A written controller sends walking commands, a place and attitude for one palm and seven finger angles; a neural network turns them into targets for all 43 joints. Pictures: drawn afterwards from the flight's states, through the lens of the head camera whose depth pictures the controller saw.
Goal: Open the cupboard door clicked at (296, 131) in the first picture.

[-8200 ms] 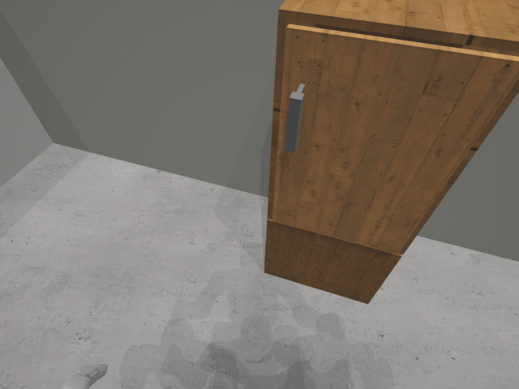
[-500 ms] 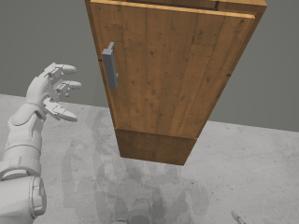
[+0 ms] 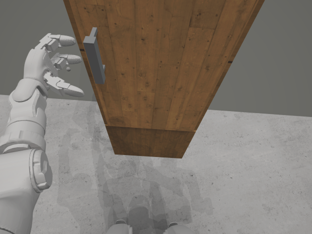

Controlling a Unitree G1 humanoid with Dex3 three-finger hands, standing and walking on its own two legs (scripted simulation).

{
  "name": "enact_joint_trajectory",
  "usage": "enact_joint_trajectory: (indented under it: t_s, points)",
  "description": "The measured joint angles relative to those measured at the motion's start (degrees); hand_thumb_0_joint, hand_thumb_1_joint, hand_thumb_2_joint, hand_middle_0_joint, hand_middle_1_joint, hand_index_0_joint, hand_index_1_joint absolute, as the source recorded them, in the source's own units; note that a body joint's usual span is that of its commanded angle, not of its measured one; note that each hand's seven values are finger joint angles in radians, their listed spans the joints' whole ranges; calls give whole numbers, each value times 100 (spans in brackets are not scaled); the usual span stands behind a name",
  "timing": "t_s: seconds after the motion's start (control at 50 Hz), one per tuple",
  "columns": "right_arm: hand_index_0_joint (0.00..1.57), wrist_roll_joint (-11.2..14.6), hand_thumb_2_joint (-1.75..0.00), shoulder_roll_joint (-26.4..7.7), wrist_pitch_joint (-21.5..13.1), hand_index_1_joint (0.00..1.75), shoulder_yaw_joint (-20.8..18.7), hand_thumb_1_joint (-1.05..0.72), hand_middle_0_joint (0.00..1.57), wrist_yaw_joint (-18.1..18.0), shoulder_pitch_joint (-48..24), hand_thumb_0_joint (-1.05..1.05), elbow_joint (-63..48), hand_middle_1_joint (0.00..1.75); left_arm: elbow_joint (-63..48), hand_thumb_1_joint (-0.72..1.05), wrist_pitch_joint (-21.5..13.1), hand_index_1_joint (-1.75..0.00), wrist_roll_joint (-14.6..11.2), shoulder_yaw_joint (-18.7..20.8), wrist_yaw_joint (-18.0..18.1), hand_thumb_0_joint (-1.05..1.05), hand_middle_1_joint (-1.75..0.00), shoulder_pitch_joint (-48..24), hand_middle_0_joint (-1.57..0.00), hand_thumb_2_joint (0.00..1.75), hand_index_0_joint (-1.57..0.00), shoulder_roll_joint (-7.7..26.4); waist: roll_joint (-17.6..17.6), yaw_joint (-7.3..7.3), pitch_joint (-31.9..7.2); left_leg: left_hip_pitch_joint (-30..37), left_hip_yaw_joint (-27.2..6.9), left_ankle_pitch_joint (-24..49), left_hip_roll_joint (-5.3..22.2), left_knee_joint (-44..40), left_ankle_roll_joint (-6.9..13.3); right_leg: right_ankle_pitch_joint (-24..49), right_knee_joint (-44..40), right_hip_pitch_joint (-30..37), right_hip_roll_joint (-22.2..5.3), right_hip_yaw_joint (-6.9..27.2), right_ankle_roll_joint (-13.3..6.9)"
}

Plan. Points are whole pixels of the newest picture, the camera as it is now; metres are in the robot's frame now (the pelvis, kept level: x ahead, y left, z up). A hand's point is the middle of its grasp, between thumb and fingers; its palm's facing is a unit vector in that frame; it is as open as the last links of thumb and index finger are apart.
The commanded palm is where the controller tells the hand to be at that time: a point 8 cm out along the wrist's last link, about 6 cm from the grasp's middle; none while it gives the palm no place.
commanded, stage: move the hooked fingers beside the handle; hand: left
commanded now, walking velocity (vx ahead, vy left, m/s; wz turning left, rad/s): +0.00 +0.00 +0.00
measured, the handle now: (97, 57) +0.54 +0.12 +0.12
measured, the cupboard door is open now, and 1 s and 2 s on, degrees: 0 0 0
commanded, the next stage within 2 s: slide the fingers in behind the handle in 0.86 s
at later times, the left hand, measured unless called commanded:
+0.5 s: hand (67, 69) +0.50 +0.19 +0.12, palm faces -0.12 -0.99 +0.00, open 14.0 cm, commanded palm +0.48 +0.23 +0.12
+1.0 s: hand (67, 68) +0.50 +0.19 +0.12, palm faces -0.09 -1.00 -0.01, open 14.0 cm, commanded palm +0.48 +0.23 +0.12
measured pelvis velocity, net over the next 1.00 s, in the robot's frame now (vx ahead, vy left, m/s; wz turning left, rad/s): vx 0.00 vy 0.00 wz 0.00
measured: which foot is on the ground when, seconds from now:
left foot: down 0.00-1.00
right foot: down 0.00-1.00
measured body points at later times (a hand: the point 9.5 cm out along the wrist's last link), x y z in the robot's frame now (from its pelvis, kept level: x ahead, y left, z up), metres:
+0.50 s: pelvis +0.01 +0.00 +0.00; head +0.10 +0.02 +0.44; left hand +0.50 +0.24 +0.12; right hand +0.03 -0.26 -0.11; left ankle +0.02 +0.10 -0.70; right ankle -0.01 -0.11 -0.69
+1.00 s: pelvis +0.00 +0.00 +0.00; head +0.09 +0.01 +0.44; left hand +0.49 +0.24 +0.13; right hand +0.01 -0.27 -0.11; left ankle +0.02 +0.10 -0.69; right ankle -0.01 -0.11 -0.69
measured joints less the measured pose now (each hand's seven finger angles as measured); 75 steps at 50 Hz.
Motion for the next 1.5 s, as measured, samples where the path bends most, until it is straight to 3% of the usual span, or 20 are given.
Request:
enact_joint_trajectory:
  t_s: [0.14, 0.3, 0.54, 0.72, 0.88, 1.02, 1.12, 1.28, 1.5]
  points:
    - [20, -51, -90, -9, 103, 30, 9, -90, 20, 25, 125, 1, -32, 30, 392, -50, 187, -120, 139, 114, 68, -2, -120, -347, -30, 30, -30, 188, 16, -133, -32, -207, 14, -45, 28, 92, 7, -22, 65, -204, 27, 13, 2]
    - [20, -46, -90, 8, 243, 30, -6, -90, 20, 57, 246, 1, -119, 30, 123, -50, 35, -120, 132, 250, 27, -2, -120, -9, -30, 30, -30, 199, 10, -93, -71, -202, 64, -112, 72, 111, 13, -46, 55, -208, 68, 69, 7]
    - [20, -24, -90, 34, 236, 30, -49, -90, 20, 90, 21, 1, -132, 30, -90, -50, 126, -120, -1, -194, 84, -2, -120, 66, -30, 30, -30, -117, 54, 49, -145, -100, -71, -156, 11, 156, 18, -97, 6, -14, 23, -65, 11]
    - [20, -56, -90, 66, 185, 30, 6, -90, 20, 115, -198, 1, -220, 30, -41, -50, 74, -120, 101, -174, 364, -2, -120, -53, -30, 30, -30, -365, 32, 35, -81, -174, -45, -112, -18, 187, 19, -104, 132, -132, -10, -50, 14]
    - [20, -28, -90, 61, 225, 30, 52, -90, 20, 76, -75, 1, -220, 30, 128, -50, 17, -120, 209, 33, 382, -2, -120, -99, -30, 30, -31, -56, 54, -38, -66, -163, -26, -110, 31, 190, -10, -90, 151, -146, 36, -28, -17]
    - [20, -1, -90, 7, 276, 30, 30, -90, 20, 32, 139, 1, -119, 30, 148, -50, 62, -120, -16, -12, 71, -2, -120, -26, -30, 30, -30, 105, 51, -2, -86, -86, -49, -81, 49, 115, -30, -51, 58, -60, 56, -45, -40]
    - [20, -3, -90, -30, 263, 30, -21, -90, 20, 35, 175, 1, -61, 30, 27, -50, 68, -120, -102, -170, 20, -2, -120, 61, -30, 30, -30, -59, 35, 27, -97, -71, -90, -71, 38, 112, -34, -44, 32, -21, 48, -85, -44]
    - [20, -20, -90, -10, 191, 30, -70, -90, 20, 76, 4, 1, -101, 30, -268, -50, -17, -120, -29, -209, 323, -2, -120, 229, -30, 30, -30, -440, 34, 25, -102, -53, -68, -65, 26, 128, -20, -43, 63, -14, 34, -66, -27]
    - [20, -22, -90, 108, 150, 30, 19, -90, 20, 116, -91, 1, -187, 30, -90, -50, 6, -120, 31, -296, 552, -2, -120, 102, -30, 30, -31, -498, 72, 53, -110, 3, -35, -60, 2, 116, -5, -58, 97, 19, 8, -37, -11]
